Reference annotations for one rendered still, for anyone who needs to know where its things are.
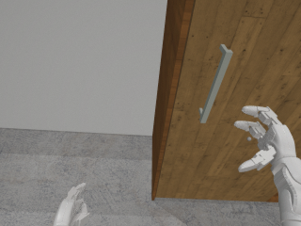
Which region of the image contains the robot left hand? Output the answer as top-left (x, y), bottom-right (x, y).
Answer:
top-left (53, 183), bottom-right (90, 226)

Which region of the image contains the robot right hand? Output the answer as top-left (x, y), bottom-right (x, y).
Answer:
top-left (233, 105), bottom-right (296, 172)

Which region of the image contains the handle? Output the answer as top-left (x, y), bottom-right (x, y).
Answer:
top-left (198, 44), bottom-right (233, 123)

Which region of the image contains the robot right forearm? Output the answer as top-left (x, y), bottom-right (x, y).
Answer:
top-left (270, 156), bottom-right (301, 226)

